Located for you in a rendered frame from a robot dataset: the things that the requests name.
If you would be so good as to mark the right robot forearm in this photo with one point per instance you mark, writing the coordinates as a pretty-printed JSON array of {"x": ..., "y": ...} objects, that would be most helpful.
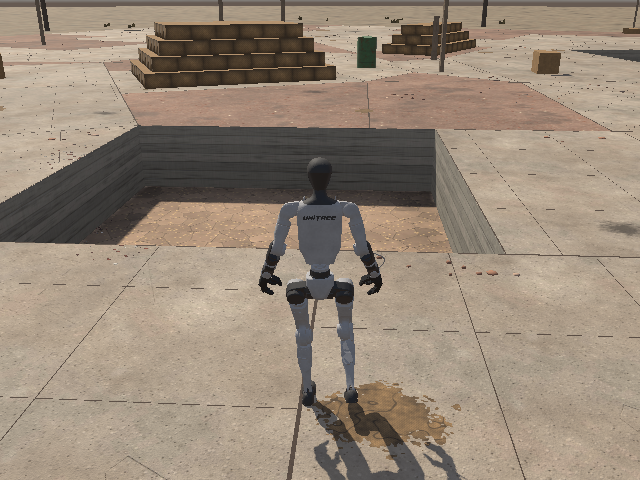
[{"x": 370, "y": 263}]

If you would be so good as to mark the robot left shin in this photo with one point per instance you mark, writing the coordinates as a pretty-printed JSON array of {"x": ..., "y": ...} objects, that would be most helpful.
[{"x": 304, "y": 355}]

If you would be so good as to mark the right robot hand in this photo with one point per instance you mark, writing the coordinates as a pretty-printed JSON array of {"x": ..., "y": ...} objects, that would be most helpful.
[{"x": 366, "y": 279}]

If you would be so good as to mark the right robot upper arm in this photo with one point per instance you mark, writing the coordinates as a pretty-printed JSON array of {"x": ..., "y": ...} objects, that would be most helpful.
[{"x": 351, "y": 210}]

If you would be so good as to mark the left robot forearm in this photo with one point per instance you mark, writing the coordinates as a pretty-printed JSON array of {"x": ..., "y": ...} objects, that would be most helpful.
[{"x": 270, "y": 263}]

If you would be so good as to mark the left robot hand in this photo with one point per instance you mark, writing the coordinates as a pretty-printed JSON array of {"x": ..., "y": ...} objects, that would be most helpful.
[{"x": 273, "y": 281}]

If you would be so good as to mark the left robot upper arm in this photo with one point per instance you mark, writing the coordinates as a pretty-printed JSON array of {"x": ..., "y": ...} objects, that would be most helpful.
[{"x": 288, "y": 210}]

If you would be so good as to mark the robot right thigh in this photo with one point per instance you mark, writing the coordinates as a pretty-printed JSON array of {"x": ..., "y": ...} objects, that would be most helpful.
[{"x": 344, "y": 297}]

